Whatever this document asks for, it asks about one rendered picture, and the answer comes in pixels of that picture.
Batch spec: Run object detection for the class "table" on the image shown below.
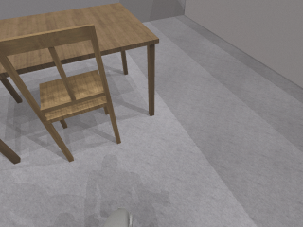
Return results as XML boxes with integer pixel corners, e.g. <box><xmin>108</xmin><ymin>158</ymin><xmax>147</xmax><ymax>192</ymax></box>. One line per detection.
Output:
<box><xmin>0</xmin><ymin>3</ymin><xmax>159</xmax><ymax>164</ymax></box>

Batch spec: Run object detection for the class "chair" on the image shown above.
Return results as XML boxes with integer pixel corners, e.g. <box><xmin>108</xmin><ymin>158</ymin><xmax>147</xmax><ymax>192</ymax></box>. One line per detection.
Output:
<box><xmin>0</xmin><ymin>24</ymin><xmax>121</xmax><ymax>162</ymax></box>

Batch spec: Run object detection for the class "left robot thigh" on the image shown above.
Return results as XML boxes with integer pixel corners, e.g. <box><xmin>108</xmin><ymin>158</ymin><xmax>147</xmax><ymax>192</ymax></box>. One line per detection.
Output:
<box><xmin>103</xmin><ymin>209</ymin><xmax>133</xmax><ymax>227</ymax></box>

